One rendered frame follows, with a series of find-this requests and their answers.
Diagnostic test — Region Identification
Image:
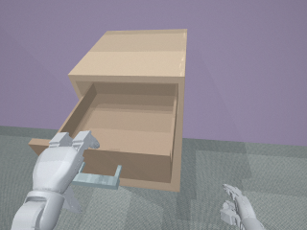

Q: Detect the drawer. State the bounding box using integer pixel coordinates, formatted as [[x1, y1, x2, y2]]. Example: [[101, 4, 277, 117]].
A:
[[28, 81, 178, 183]]

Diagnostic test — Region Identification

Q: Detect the right robot forearm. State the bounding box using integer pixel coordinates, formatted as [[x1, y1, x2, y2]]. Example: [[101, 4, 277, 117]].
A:
[[240, 218, 266, 230]]

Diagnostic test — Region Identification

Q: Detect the left robot forearm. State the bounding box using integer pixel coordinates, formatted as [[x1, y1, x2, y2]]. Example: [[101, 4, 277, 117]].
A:
[[11, 189, 65, 230]]

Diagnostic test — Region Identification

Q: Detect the cabinet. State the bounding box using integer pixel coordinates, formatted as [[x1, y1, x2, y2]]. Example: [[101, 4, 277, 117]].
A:
[[68, 29, 187, 193]]

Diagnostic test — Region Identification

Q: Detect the handle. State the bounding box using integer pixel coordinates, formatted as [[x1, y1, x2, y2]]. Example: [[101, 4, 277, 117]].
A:
[[71, 162, 123, 190]]

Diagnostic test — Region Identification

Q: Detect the right robot hand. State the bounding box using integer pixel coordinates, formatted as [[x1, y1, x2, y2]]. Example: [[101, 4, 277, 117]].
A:
[[220, 184, 257, 228]]

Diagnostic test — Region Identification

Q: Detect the left robot hand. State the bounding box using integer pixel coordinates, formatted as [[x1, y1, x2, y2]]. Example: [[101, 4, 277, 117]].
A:
[[33, 130, 100, 214]]

